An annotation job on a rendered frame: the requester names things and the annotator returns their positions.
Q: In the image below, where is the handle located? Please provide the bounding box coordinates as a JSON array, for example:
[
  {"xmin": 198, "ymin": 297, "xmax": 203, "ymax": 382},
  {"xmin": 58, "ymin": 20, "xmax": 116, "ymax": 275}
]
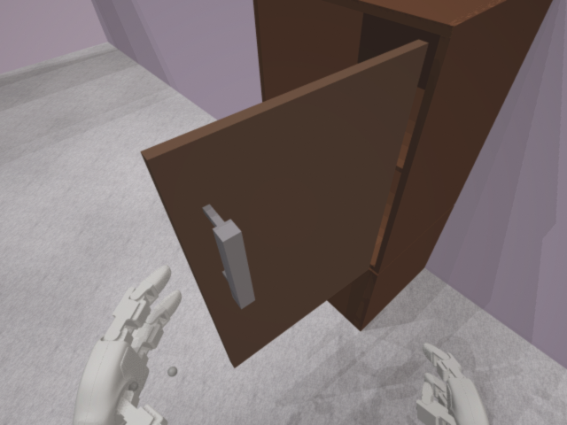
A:
[{"xmin": 202, "ymin": 204, "xmax": 255, "ymax": 309}]

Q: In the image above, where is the right robot hand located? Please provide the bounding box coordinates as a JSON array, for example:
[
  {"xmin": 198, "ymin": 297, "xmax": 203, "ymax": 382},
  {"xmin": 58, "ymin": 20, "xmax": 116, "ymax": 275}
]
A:
[{"xmin": 416, "ymin": 343, "xmax": 489, "ymax": 425}]

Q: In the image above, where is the cupboard door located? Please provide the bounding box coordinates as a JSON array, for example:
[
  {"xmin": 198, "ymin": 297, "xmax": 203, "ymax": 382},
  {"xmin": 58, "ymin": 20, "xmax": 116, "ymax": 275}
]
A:
[{"xmin": 140, "ymin": 39, "xmax": 429, "ymax": 368}]

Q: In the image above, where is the left robot hand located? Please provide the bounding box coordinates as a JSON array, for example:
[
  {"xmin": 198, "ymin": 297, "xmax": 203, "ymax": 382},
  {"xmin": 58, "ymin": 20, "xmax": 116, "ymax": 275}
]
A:
[{"xmin": 73, "ymin": 265, "xmax": 182, "ymax": 425}]

